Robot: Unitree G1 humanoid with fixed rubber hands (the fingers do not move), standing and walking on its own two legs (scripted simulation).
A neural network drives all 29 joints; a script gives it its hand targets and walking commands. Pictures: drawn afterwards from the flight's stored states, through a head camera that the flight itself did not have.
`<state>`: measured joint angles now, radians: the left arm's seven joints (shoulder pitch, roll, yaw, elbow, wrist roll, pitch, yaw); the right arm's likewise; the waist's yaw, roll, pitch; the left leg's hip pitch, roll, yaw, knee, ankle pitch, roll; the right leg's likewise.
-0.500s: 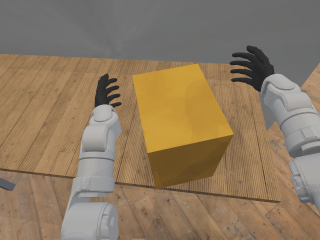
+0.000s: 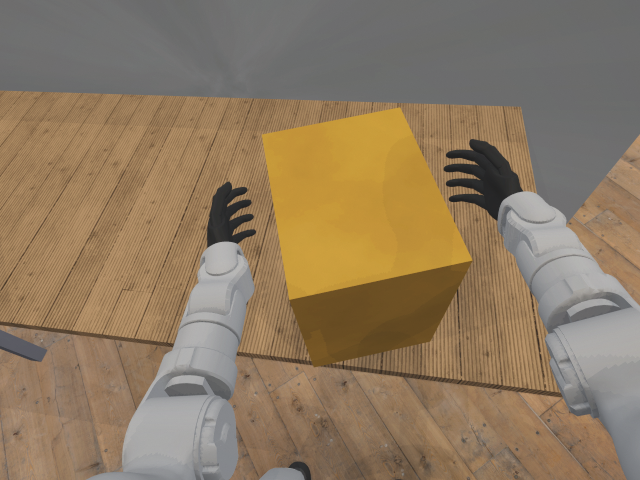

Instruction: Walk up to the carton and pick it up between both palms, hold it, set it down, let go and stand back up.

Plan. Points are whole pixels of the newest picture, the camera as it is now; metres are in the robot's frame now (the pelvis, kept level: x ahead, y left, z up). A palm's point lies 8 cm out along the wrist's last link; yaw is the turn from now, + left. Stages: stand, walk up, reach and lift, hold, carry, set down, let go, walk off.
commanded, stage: reach and lift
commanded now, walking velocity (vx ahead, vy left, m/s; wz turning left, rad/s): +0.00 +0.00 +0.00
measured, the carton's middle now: (353, 247) +0.43 +0.06 -0.05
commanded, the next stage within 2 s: none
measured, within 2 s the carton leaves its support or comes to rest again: neither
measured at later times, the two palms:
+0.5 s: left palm (242, 257) +0.37 +0.21 -0.01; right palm (482, 197) +0.49 -0.11 +0.02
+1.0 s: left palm (252, 256) +0.37 +0.20 -0.01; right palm (453, 203) +0.48 -0.08 +0.01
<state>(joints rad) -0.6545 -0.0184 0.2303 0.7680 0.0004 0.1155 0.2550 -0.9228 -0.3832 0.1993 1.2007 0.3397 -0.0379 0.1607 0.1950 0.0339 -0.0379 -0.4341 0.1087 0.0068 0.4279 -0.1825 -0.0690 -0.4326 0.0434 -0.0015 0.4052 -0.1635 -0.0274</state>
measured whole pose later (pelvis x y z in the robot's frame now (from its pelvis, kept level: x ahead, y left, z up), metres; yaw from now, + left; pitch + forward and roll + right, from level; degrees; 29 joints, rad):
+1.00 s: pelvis +0.01 -0.01 -0.02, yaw +0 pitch +24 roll +0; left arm -0.70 -0.11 0.34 0.99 0.04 -0.24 0.24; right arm -1.00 -0.22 0.05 1.40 0.10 -0.30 0.05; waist 0.22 0.00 -0.18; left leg -0.72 0.11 0.01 0.53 -0.21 -0.07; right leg -0.73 0.04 -0.01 0.52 -0.20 -0.03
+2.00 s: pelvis +0.01 -0.01 -0.01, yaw +1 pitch +26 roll +0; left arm -0.69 -0.22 0.62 0.93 0.27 -0.30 0.19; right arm -1.02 -0.17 -0.33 1.41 -0.31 -0.38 0.05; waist 0.21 0.00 -0.19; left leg -0.73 0.11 0.01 0.45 -0.16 -0.07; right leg -0.72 0.04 -0.02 0.44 -0.16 -0.03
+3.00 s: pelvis +0.00 -0.01 -0.01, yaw +1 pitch +25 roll -1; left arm -0.67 -0.20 0.58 0.94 0.28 -0.31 0.18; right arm -0.97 -0.15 -0.23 1.42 -0.23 -0.43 -0.02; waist 0.19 -0.01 -0.20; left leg -0.73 0.11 0.01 0.44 -0.15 -0.07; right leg -0.72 0.04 -0.02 0.43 -0.14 -0.03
